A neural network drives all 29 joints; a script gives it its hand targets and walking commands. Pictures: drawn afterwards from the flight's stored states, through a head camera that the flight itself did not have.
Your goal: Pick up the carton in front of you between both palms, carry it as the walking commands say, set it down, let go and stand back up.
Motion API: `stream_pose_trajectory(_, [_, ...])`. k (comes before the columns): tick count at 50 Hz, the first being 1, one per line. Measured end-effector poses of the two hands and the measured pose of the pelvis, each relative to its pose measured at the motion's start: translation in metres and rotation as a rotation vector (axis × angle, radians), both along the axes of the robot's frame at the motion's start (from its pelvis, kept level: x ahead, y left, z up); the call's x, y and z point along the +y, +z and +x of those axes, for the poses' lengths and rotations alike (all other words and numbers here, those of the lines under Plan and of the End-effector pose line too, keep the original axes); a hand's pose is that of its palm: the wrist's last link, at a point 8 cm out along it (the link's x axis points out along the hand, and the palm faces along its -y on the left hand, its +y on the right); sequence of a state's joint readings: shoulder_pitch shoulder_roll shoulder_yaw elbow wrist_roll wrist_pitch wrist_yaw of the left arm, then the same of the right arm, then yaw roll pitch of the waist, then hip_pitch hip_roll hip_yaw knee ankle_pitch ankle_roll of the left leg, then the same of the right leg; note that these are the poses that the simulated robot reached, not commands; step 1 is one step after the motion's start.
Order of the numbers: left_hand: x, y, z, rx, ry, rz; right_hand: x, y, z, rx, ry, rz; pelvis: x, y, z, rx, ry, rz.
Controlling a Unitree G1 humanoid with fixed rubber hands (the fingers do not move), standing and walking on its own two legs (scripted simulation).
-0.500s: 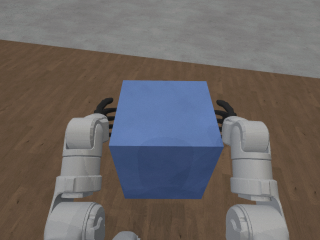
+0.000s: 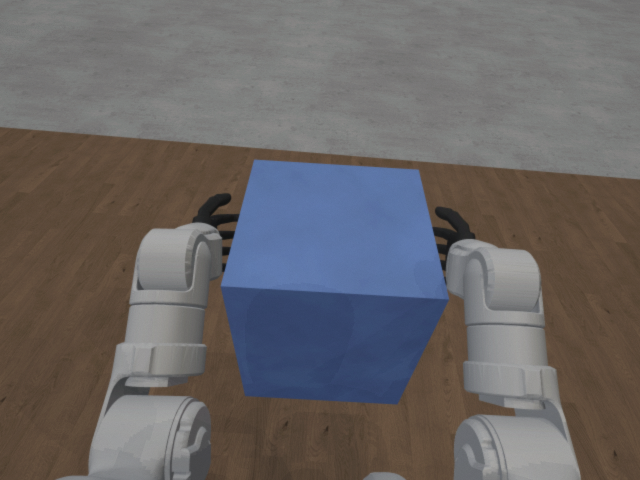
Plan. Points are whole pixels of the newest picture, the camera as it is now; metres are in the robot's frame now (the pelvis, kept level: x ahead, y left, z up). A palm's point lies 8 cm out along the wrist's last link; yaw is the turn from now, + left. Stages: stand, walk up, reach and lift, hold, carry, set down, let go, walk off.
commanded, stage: carry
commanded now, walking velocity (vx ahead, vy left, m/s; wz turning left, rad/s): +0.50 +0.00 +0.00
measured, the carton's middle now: (328, 287) +0.36 -0.01 +0.03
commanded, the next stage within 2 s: none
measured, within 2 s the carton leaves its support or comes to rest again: neither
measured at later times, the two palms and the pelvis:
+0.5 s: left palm (243, 137) +0.65 +0.13 +0.05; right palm (410, 135) +0.68 -0.17 +0.05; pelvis +0.31 -0.04 -0.05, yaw +1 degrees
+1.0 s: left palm (254, 68) +0.98 +0.14 +0.01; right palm (381, 74) +0.97 -0.16 +0.01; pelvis +0.62 +0.00 -0.10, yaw +0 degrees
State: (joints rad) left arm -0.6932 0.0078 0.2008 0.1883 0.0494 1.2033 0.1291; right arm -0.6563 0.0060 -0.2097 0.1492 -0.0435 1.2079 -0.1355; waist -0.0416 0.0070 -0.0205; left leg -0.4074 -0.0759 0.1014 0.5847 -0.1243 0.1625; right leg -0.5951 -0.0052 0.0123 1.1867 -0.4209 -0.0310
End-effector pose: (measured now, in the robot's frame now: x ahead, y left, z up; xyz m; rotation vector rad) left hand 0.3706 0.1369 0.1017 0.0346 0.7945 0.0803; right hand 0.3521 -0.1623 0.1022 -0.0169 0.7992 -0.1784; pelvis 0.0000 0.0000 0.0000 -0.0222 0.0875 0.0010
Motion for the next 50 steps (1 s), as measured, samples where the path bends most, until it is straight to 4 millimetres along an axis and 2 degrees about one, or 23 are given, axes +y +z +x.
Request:
stream_pose_trajectory(4, [-0.005,-0.003,0.046,-0.008,-0.002,-0.012,-0.004,-0.001,0.044,-0.009,-0.015,0.001,0.000,0.003,0.043,0.011,-0.001,-0.007])
stream_pose_trajectory(8, [-0.008,0.001,0.095,-0.053,0.012,-0.022,-0.008,0.006,0.097,-0.055,-0.012,0.003,-0.006,0.001,0.091,0.017,0.005,-0.004])
stream_pose_trajectory(13, [-0.018,0.006,0.166,-0.119,0.029,-0.026,-0.018,0.009,0.171,-0.121,0.003,0.004,-0.018,-0.018,0.165,0.011,0.018,0.021])
stream_pose_trajectory(16, [-0.023,-0.001,0.210,-0.149,0.045,-0.005,-0.024,-0.003,0.222,-0.150,0.030,0.013,-0.027,-0.045,0.217,-0.012,0.031,0.050])
stream_pose_trajectory(18, [-0.023,-0.012,0.234,-0.139,0.056,0.023,-0.024,-0.017,0.253,-0.140,0.049,0.031,-0.030,-0.058,0.241,-0.011,0.024,0.031])
stream_pose_trajectory(23, [-0.013,-0.048,0.267,0.000,0.099,0.031,-0.013,-0.051,0.302,-0.001,0.107,0.023,-0.041,-0.055,0.289,-0.011,0.018,0.041])
stream_pose_trajectory(27, [-0.007,-0.055,0.304,0.015,0.122,0.031,-0.006,-0.058,0.346,0.014,0.129,0.025,-0.045,-0.050,0.329,-0.001,0.024,0.049])
stream_pose_trajectory(34, [0.001,-0.044,0.393,-0.060,0.133,0.023,0.001,-0.051,0.433,-0.060,0.110,0.049,-0.039,-0.049,0.411,0.017,0.014,0.048])
stream_pose_trajectory(39, [0.013,-0.041,0.469,-0.127,0.125,0.020,0.013,-0.047,0.507,-0.127,0.101,0.049,-0.026,-0.070,0.486,0.010,0.002,0.023])
stream_pose_trajectory(42, [0.020,-0.053,0.520,-0.153,0.101,0.006,0.020,-0.053,0.551,-0.153,0.089,0.020,-0.018,-0.096,0.536,-0.012,-0.006,0.005])
stream_pose_trajectory(43, [0.021,-0.060,0.535,-0.146,0.093,-0.005,0.020,-0.058,0.563,-0.147,0.086,0.003,-0.018,-0.101,0.547,-0.012,0.001,0.021])
stream_pose_trajectory(47, [0.012,-0.087,0.580,-0.043,0.043,-0.003,0.011,-0.084,0.595,-0.043,0.049,-0.010,-0.009,-0.102,0.587,-0.010,0.009,0.014])
stream_pose_trajectory(50, [0.004,-0.096,0.611,0.004,0.011,0.004,0.003,-0.096,0.616,0.004,0.022,-0.007,-0.005,-0.097,0.616,-0.005,0.005,0.005])
